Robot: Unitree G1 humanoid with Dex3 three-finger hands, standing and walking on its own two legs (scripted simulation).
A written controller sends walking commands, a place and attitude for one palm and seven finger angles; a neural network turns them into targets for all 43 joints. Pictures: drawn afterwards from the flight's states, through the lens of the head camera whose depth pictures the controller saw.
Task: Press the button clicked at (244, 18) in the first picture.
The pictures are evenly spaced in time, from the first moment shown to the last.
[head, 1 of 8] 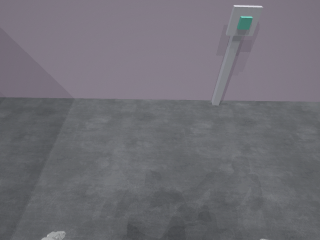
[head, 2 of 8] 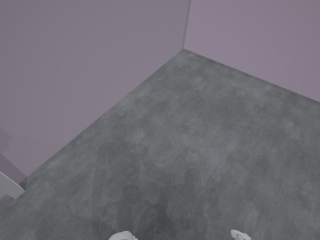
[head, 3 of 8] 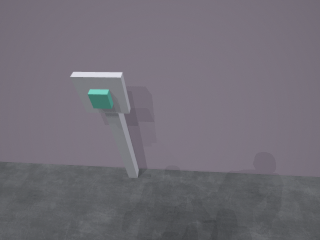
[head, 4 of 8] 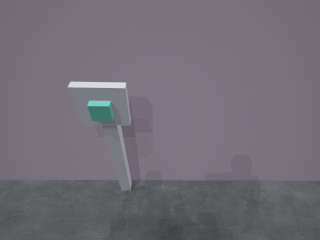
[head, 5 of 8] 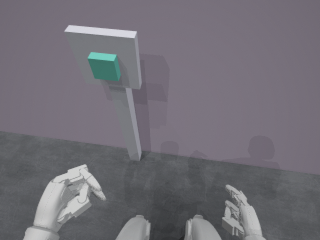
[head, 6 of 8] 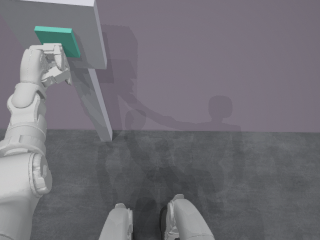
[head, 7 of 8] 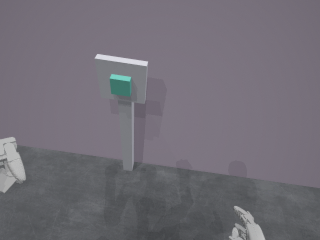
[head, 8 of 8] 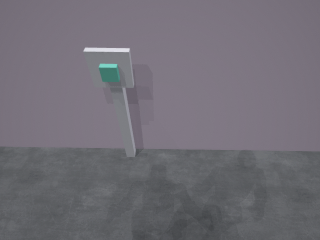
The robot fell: no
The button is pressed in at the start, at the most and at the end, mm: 0 13 0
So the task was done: yes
